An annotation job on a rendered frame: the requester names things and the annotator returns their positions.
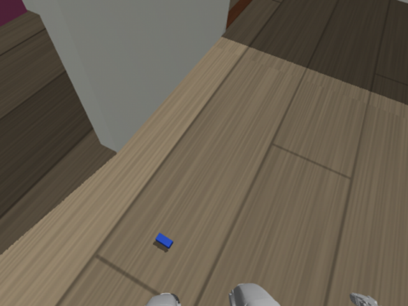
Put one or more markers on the right robot hand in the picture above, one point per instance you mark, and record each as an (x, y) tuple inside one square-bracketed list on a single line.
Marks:
[(361, 300)]

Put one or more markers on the small box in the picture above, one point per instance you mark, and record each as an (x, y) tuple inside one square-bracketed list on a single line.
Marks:
[(164, 240)]

